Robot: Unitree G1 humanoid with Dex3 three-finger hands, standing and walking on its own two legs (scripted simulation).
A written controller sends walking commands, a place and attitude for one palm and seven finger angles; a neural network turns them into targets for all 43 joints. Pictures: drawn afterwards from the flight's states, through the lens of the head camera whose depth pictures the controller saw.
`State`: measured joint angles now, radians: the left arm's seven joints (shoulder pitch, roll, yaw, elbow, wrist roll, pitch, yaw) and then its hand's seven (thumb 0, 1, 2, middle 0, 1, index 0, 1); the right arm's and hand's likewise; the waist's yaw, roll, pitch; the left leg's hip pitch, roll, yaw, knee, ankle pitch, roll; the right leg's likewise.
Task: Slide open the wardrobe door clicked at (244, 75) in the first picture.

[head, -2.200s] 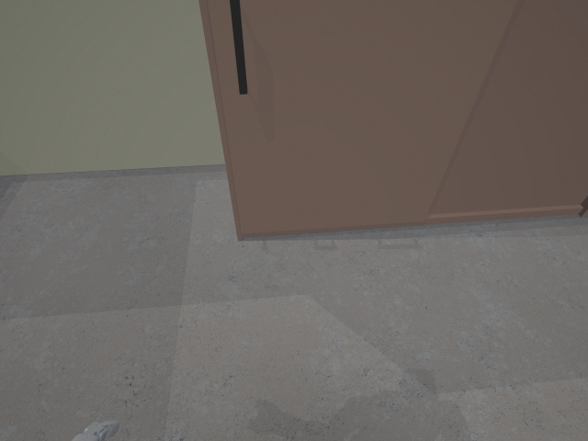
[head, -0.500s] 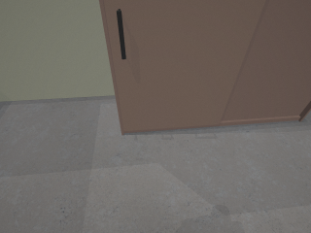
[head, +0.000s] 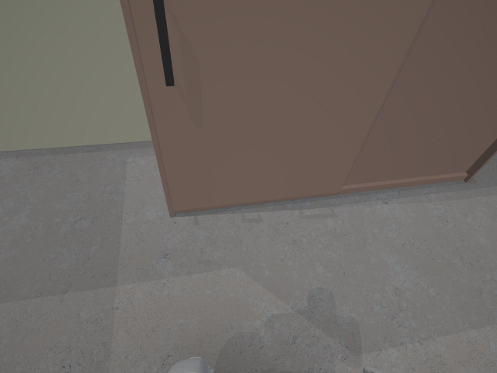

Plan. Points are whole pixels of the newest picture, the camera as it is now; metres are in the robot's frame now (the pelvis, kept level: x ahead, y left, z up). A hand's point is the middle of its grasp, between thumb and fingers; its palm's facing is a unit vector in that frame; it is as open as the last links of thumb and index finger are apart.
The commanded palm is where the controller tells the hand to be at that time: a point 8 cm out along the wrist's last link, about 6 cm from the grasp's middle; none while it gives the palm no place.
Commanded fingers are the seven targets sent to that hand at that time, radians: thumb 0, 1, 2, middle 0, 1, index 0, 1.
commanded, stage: walk to a spot facing it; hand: left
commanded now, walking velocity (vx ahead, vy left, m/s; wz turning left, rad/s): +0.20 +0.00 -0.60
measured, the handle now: (163, 36) +0.83 +0.31 +0.11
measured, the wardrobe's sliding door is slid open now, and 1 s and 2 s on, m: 0.00 0.00 0.00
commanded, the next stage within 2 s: turn to face it in 0.10 s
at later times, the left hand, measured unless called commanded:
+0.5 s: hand (185, 296) +0.27 +0.15 -0.13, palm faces -0.09 -0.97 -0.21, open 7.4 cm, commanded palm none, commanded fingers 0.00 0.90 0.90 -0.20 -0.30 -0.20 -0.30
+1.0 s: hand out of the picture +0.12 +0.26 -0.15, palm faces +0.22 -0.95 -0.22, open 7.4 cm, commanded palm none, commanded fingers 0.00 0.90 0.90 -0.20 -0.30 -0.20 -0.30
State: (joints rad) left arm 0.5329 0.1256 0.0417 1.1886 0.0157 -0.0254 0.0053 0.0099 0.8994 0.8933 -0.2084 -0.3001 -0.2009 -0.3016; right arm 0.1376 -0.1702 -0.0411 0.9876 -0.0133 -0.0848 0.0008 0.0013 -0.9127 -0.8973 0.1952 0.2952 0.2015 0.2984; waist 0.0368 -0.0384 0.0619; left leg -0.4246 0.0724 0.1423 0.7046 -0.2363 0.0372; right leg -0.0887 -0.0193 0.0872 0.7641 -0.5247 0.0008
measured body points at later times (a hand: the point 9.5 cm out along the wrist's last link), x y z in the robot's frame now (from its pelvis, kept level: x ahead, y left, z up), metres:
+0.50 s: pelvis +0.12 -0.01 +0.01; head +0.14 -0.03 +0.46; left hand +0.27 +0.20 -0.11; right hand +0.04 -0.21 -0.16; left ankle +0.07 +0.10 -0.68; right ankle +0.18 -0.12 -0.71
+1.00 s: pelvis +0.12 +0.05 +0.03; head +0.13 +0.08 +0.48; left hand +0.11 +0.31 -0.13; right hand +0.22 -0.19 -0.10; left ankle +0.13 +0.12 -0.71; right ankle +0.13 -0.11 -0.63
